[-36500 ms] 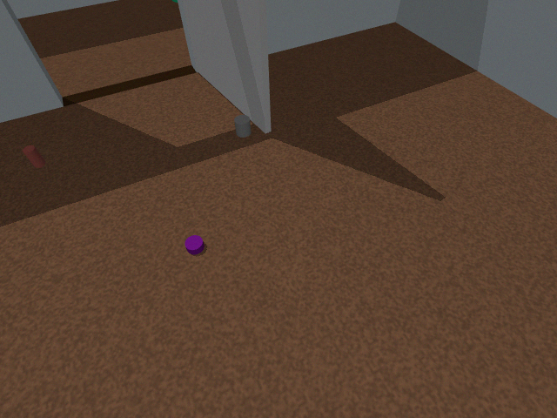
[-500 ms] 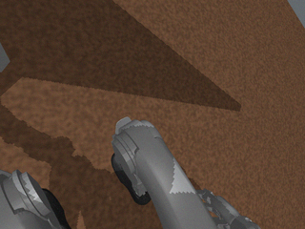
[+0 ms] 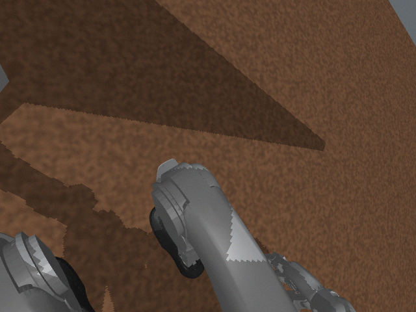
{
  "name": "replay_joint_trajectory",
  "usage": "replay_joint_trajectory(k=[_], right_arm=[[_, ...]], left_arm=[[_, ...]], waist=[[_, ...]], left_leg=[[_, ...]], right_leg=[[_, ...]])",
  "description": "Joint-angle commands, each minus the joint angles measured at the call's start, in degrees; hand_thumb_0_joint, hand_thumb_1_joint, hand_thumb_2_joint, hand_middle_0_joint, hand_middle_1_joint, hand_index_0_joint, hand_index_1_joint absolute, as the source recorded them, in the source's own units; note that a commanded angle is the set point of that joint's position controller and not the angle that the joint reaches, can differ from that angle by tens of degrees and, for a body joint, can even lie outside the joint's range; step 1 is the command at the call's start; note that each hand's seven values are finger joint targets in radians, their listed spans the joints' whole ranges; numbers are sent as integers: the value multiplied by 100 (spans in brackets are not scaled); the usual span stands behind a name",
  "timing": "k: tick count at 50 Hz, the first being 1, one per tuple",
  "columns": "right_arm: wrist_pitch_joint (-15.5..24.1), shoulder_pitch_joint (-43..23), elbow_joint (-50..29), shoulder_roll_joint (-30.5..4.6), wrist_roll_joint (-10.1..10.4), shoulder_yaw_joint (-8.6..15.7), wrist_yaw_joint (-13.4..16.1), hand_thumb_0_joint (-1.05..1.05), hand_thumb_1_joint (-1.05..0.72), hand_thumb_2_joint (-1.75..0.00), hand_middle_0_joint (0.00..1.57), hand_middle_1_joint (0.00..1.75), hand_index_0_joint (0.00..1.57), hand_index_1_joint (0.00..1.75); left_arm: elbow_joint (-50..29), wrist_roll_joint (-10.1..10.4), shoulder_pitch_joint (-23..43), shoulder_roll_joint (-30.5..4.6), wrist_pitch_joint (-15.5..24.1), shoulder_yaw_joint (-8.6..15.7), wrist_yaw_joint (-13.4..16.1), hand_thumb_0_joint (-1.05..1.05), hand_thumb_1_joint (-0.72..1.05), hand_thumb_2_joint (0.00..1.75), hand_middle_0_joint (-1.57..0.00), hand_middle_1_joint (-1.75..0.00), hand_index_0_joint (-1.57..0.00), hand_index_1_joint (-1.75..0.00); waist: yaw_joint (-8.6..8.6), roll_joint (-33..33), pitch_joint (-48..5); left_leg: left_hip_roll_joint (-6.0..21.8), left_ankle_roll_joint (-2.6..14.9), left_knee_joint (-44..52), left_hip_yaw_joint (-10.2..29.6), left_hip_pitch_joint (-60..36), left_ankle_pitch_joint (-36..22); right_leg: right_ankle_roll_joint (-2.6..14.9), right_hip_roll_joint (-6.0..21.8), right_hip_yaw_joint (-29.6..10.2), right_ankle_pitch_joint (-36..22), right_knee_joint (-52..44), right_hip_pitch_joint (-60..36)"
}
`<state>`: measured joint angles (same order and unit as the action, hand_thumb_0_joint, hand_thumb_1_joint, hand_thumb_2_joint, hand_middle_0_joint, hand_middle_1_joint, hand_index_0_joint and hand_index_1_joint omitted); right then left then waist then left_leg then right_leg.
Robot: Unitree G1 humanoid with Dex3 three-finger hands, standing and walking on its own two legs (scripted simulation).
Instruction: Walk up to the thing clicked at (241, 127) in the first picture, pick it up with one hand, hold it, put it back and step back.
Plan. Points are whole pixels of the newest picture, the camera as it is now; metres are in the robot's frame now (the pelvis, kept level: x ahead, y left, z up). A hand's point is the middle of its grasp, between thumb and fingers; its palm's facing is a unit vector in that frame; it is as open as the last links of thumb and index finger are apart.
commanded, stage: open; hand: left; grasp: from above
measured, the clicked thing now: out of the picture +0.49 +0.31 -0.27
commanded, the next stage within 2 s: withdraw in 0.52 s
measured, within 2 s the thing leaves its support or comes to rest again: rests again in 1.00 s
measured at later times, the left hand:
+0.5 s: hand out of the picture +0.50 +0.31 -0.23, palm faces -0.44 -0.15 -0.89, open 13.7 cm
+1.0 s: hand out of the picture +0.53 +0.32 -0.14, palm faces -0.29 -0.10 -0.95, open 14.2 cm
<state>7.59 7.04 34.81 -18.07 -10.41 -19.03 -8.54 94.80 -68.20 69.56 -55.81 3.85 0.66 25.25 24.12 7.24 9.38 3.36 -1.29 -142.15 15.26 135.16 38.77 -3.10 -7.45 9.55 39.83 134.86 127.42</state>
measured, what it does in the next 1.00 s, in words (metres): stands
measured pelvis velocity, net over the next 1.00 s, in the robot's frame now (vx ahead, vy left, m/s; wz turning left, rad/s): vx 0.00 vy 0.00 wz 0.02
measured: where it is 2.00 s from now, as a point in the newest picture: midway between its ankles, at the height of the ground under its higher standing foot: (136, 281)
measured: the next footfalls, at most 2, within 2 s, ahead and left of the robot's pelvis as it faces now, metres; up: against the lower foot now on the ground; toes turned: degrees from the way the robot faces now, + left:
none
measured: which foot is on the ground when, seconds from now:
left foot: down 0.00-1.00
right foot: down 0.00-1.00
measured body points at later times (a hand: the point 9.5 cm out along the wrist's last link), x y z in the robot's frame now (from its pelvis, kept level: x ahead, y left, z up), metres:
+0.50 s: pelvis +0.00 +0.00 +0.00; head +0.29 +0.11 +0.33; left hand +0.52 +0.31 -0.18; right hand +0.04 -0.25 -0.06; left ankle +0.07 +0.14 -0.28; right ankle +0.10 -0.11 -0.28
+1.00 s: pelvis +0.00 +0.00 +0.01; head +0.26 +0.11 +0.36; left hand +0.54 +0.32 -0.09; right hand +0.06 -0.25 -0.07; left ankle +0.07 +0.14 -0.28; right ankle +0.10 -0.11 -0.28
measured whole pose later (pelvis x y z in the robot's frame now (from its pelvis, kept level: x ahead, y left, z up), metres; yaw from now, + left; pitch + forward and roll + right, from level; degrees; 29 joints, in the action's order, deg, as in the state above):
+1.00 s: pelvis +0.00 +0.00 +0.01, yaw +1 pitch +33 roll -11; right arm 3.1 10.3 33.9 -16.8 -8.1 -14.5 -9.9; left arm 76.1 -67.0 65.3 -50.7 -0.8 0.9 18.2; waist 20.8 3.4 2.6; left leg 3.3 -1.3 -139.8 13.3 135.5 38.6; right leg -2.6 -6.6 8.2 40.4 133.8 128.1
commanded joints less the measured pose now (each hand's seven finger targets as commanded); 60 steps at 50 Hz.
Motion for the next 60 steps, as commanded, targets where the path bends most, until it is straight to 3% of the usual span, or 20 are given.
replay_joint_trajectory(k=[1,12,16,19,22,26,28,31,33,35,37,42,44,45,48,51,53,55,57,60], right_arm=[[-1,1220,80,-1771,-4,484,44,0,-89,-90,20,30,20,30],[-37,1237,47,-1786,2,460,32,0,-89,-89,20,30,20,30],[-42,1234,73,-1792,-5,458,26,0,-89,-89,20,30,20,30],[-49,1204,46,-1781,13,471,27,0,-89,-89,20,30,20,30],[-32,1250,57,-1794,-3,487,29,0,-89,-89,20,30,20,30],[-32,1227,41,-1804,4,494,34,0,-89,-89,20,30,20,30],[-37,1228,32,-1770,-14,473,33,0,-89,-89,20,30,20,30],[-17,1241,35,-1806,-17,472,41,0,-89,-89,20,30,20,30],[-38,1192,27,-1814,-6,463,50,0,-90,-89,20,30,20,30],[-34,1243,-2,-1822,2,475,54,0,-90,-90,20,30,20,30],[-67,1198,-2,-1766,20,504,52,0,-90,-90,20,30,20,30],[-160,1271,-66,-1685,78,699,-18,0,-90,-90,20,30,20,30],[-222,1310,-81,-1621,141,814,-51,0,-90,-90,20,30,20,30],[-266,1349,-90,-1666,179,911,-45,0,-90,-90,20,30,20,30],[-490,1472,-128,-1509,292,1097,-90,0,-90,-90,20,30,20,30],[-755,1629,-117,-1457,369,1240,-61,0,-89,-90,20,30,20,30],[-887,1728,-74,-1487,389,1279,3,0,-89,-90,20,30,20,30],[-1004,1795,-123,-1467,427,1269,69,0,-89,-89,20,30,20,30],[-1109,1798,-179,-1514,461,1273,184,0,-88,-89,20,30,20,30],[-1205,1853,-271,-1490,493,1243,321,0,-88,-89,20,30,20,30]], left_arm=[[-1114,18,2043,-1296,6,-56,253,0,-41,99,-10,-114,-13,-110],[-1251,79,1967,-1511,51,75,279,0,-43,97,-8,-113,-11,-109],[-1187,85,2001,-1358,39,-28,250,0,-43,99,-8,-113,-11,-109],[-1156,70,1925,-1413,32,25,274,0,-42,97,-8,-112,-12,-109],[-1114,48,1929,-1286,15,-30,252,0,-42,99,-8,-112,-11,-109],[-1302,40,2049,-1399,24,12,276,0,-42,98,-8,-112,-11,-108],[-1012,68,1887,-1297,-2,-38,271,0,-41,99,-9,-114,-12,-110],[-1275,51,2051,-1405,15,35,282,0,-40,102,-9,-114,-12,-111],[-1297,23,2054,-1347,33,-40,258,0,-49,95,-7,-102,-10,-100],[-1431,8,2121,-1411,79,-1,237,0,-49,95,-8,-102,-10,-99],[-1773,-12,2127,-1560,78,72,211,0,-50,95,-8,-101,-10,-99],[-2698,82,2294,-1443,-123,240,97,0,-48,93,-10,-98,-11,-96],[-2847,69,2188,-1246,-271,171,-86,0,-49,94,-10,-97,-11,-96],[-3063,69,2171,-1345,-337,267,-180,0,-49,94,-10,-97,-11,-96],[-3398,178,2040,-949,-604,132,-583,0,-49,95,-10,-97,-10,-96],[-3118,341,1792,-548,-862,-148,-1137,0,-49,96,-9,-97,-9,-97],[-2672,469,1670,-110,-938,-387,-1524,0,-48,96,-8,-97,-9,-97],[-2518,506,1585,178,-906,-606,-1914,0,-47,95,-9,-98,-10,-96],[-2514,442,1619,-8,-797,-629,-2213,0,-46,95,-9,-98,-10,-97],[-2652,467,1930,118,-535,-707,-2507,0,-42,93,-12,-95,-13,-93]], waist=[[267,-3333,-4154],[166,-3285,-4279],[256,-3371,-4132],[163,-3310,-4104],[266,-3320,-3974],[187,-3349,-4188],[241,-3158,-4037],[231,-3372,-4104],[246,-3437,-4153],[240,-3434,-4165],[62,-3650,-4434],[-82,-4072,-5023],[-164,-4129,-5174],[-254,-4190,-5312],[-368,-4051,-5627],[-304,-3416,-5237],[-209,-2731,-4513],[-142,-2361,-4235],[-258,-2312,-4238],[-122,-2038,-4181]], left_leg=[[244,212,1231,-598,-2991,-1199],[249,233,1178,-601,-2853,-1329],[254,213,1246,-573,-2965,-1259],[236,220,1221,-596,-2888,-1228],[240,206,1240,-569,-2980,-1193],[244,210,1236,-584,-3016,-1236],[251,242,1196,-589,-2803,-1137],[230,202,1276,-590,-2957,-1198],[250,192,1267,-545,-3086,-1276],[222,198,1245,-581,-2971,-1247],[230,185,1265,-624,-3085,-1287],[205,154,1357,-714,-3478,-1547],[200,144,1424,-719,-3597,-1558],[169,153,1455,-760,-3704,-1593],[124,170,1637,-836,-3596,-1578],[79,212,1872,-904,-3272,-1359],[41,267,1891,-928,-2781,-1173],[21,291,1990,-887,-2629,-1046],[-2,273,2120,-856,-2713,-1052],[-33,310,2202,-832,-2642,-965]], right_leg=[[412,-137,579,-1908,-1279,-2366],[383,-154,552,-2053,-1284,-2544],[410,-165,577,-1959,-1281,-2426],[411,-140,578,-1914,-1272,-2330],[414,-135,615,-1878,-1264,-2238],[410,-141,575,-1924,-1288,-2299],[385,-160,524,-1881,-1324,-2418],[410,-124,611,-1884,-1290,-2289],[423,-135,627,-1922,-1240,-2271],[425,-109,603,-1923,-1244,-2298],[439,-123,520,-1947,-1253,-2407],[456,-82,475,-2136,-1294,-2371],[496,-77,434,-2065,-1281,-2182],[491,-53,412,-2085,-1340,-2162],[494,-45,254,-2055,-1452,-2389],[493,-69,124,-1854,-1781,-2645],[511,-41,133,-1706,-2036,-2504],[539,-33,152,-1538,-2113,-2477],[601,-5,131,-1416,-2173,-2515],[570,25,154,-1350,-2253,-2442]])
